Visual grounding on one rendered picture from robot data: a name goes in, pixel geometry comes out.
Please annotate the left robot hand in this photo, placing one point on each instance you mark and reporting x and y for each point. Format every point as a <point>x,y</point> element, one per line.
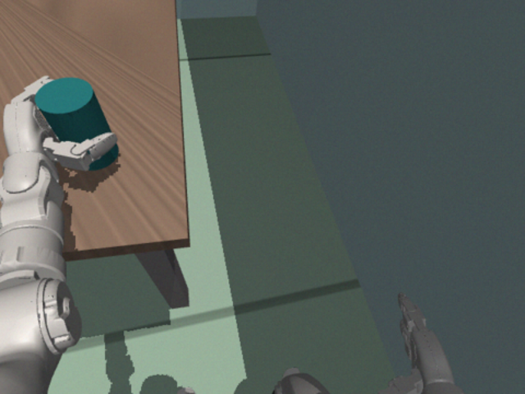
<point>25,130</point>

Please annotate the left robot arm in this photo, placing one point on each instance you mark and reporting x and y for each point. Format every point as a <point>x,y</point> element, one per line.
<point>38,317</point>

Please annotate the right robot hand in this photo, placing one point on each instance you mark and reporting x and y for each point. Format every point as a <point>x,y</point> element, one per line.
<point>429,361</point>

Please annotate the table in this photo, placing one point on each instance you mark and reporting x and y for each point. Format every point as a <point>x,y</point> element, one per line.
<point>128,51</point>

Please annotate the can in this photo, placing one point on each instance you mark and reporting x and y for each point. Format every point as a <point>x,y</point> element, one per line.
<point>72,110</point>

